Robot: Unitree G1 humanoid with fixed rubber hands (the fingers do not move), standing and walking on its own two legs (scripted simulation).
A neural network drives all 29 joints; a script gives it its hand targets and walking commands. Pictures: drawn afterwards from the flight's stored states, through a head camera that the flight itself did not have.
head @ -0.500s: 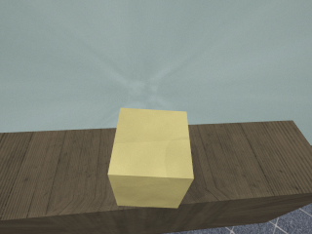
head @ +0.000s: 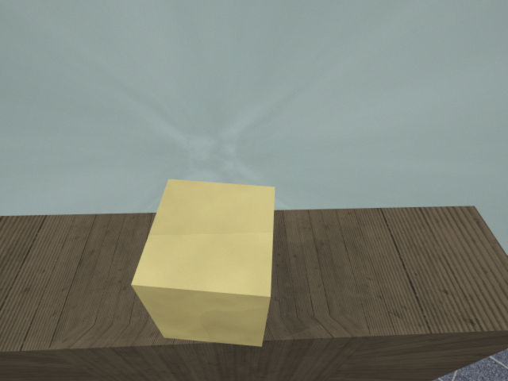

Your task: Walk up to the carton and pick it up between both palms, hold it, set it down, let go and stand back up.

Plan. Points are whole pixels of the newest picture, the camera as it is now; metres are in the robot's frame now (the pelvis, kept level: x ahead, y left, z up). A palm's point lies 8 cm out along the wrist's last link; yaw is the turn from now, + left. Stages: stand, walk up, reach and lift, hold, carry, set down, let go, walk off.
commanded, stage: walk up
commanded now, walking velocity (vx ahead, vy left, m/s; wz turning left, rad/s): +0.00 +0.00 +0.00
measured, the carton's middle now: (216, 265) +0.35 +0.07 -0.08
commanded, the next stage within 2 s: none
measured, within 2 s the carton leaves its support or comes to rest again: neither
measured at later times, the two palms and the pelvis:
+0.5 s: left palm out of the picture -0.02 +0.21 -0.14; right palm out of the picture -0.02 -0.19 -0.14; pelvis +0.01 +0.01 +0.01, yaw +0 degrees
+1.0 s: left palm out of the picture +0.00 +0.21 -0.15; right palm out of the picture -0.02 -0.18 -0.14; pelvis +0.02 +0.01 +0.01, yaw +0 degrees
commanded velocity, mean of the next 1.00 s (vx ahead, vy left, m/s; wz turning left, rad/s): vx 0.00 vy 0.00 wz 0.00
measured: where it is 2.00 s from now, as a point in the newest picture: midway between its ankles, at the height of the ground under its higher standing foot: outside the picture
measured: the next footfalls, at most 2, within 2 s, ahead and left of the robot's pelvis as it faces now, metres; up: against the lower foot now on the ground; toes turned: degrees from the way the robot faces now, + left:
left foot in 1.60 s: +0.02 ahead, +0.26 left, +0.00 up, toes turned -1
right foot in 1.92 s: -0.01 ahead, +0.05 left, +0.00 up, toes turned -3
